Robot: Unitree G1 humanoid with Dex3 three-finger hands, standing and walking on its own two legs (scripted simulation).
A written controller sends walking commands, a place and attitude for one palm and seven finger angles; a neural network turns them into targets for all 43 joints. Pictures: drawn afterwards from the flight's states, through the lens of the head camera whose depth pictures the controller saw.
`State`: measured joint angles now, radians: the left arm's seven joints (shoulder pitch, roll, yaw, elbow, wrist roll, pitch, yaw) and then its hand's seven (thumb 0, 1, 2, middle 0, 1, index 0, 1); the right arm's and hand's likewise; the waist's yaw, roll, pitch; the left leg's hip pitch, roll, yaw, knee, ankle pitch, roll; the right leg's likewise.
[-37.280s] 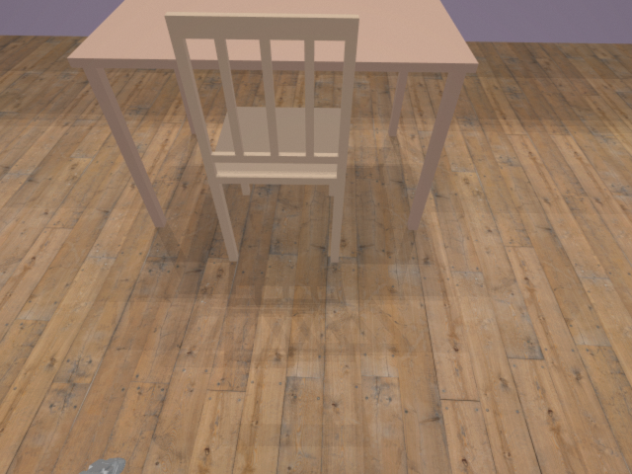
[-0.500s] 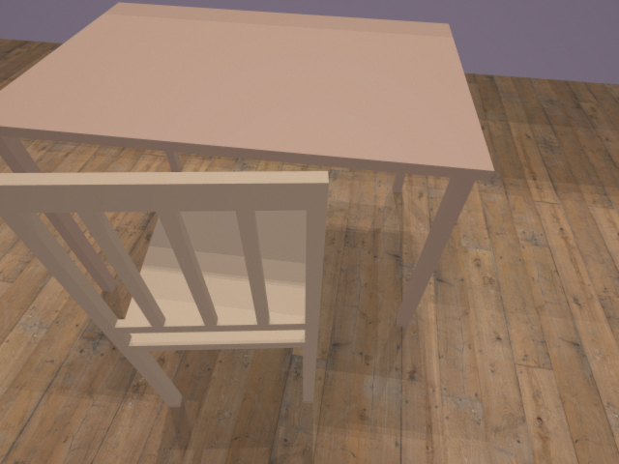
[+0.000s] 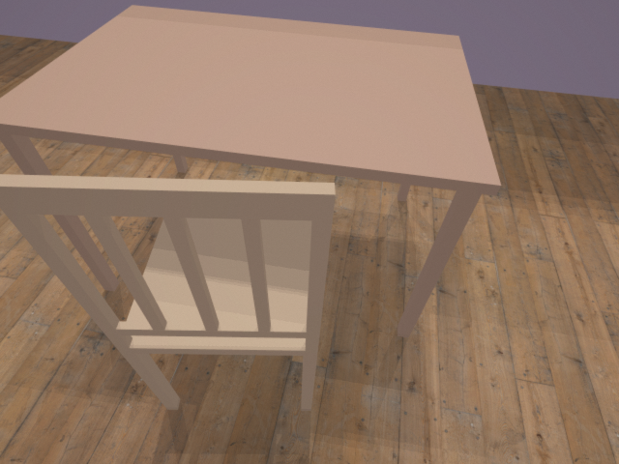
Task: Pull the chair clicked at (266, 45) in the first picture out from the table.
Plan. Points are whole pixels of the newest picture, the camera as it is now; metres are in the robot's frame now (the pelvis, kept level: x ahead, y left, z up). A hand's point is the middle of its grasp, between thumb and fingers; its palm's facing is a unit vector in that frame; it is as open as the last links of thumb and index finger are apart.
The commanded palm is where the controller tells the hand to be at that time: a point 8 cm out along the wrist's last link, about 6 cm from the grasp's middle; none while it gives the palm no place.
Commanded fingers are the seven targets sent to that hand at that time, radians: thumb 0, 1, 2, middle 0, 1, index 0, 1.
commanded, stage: look again from close up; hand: left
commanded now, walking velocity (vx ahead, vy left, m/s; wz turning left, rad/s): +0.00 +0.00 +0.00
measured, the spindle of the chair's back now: (196, 280) +0.41 +0.22 -0.07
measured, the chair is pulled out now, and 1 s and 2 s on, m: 0.15 0.15 0.15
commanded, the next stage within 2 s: raise the hand toward the chair's back in 0.58 s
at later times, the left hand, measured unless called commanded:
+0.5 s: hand out of the picture -0.01 +0.18 -0.18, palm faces +0.02 -0.98 -0.19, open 7.4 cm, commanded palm none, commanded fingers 0.00 0.90 0.90 -0.20 -0.30 -0.20 -0.30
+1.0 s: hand (187, 423) +0.17 +0.16 -0.02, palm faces -0.01 -1.00 +0.03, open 8.4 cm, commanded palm +0.11 +0.24 -0.06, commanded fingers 0.00 0.50 0.73 -0.16 -0.24 -0.16 -0.24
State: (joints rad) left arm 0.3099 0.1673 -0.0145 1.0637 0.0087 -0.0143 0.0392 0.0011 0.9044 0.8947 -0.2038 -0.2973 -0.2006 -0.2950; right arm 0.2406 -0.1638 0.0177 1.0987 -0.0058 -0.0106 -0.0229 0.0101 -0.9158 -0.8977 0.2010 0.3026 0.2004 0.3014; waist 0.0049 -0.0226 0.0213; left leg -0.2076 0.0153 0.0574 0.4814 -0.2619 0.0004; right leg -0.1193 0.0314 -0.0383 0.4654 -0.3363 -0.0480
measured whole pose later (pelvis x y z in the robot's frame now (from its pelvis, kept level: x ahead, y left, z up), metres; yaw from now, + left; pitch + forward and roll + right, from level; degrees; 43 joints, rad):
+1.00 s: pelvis -0.05 +0.01 -0.07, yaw +1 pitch +11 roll +1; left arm 0.32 0.13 0.08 0.17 -0.24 -0.54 -0.24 0.01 0.74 0.82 -0.18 -0.27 -0.18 -0.27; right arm 0.15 -0.26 -0.05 0.61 0.01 -0.24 0.01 0.01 -0.90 -0.90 0.20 0.30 0.20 0.30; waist -0.02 -0.02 -0.16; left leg -0.80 0.01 0.06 1.00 -0.40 0.02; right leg -0.72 0.00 -0.05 1.04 -0.50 -0.04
